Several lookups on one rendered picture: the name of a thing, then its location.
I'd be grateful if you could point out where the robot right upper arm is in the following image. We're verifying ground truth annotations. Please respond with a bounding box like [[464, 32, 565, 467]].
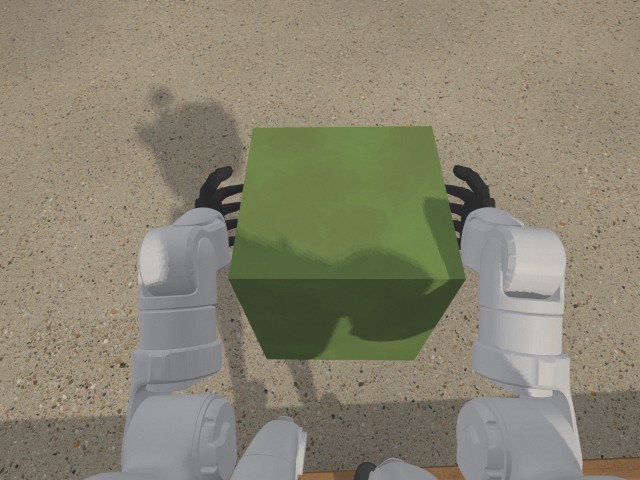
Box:
[[456, 396, 626, 480]]

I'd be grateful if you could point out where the left robot thigh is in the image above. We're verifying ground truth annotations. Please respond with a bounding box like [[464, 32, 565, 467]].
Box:
[[230, 420, 307, 480]]

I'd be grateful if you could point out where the carton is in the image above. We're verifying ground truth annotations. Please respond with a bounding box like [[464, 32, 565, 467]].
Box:
[[228, 126, 466, 360]]

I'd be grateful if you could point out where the robot right shin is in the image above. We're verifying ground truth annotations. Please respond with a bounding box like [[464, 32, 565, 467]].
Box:
[[374, 458, 404, 471]]

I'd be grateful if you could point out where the left robot hand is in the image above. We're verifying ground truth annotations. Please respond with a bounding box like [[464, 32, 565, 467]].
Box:
[[195, 166, 244, 247]]

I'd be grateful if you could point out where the robot right forearm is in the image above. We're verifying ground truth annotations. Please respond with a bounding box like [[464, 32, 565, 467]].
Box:
[[461, 207, 582, 464]]

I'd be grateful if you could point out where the robot left upper arm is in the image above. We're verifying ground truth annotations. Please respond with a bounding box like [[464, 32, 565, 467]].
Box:
[[84, 393, 237, 480]]

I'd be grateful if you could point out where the right robot hand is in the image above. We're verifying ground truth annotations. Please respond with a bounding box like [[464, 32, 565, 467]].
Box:
[[445, 165, 495, 250]]

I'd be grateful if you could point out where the robot left forearm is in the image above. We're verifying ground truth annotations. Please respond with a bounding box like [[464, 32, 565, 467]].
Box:
[[121, 207, 231, 468]]

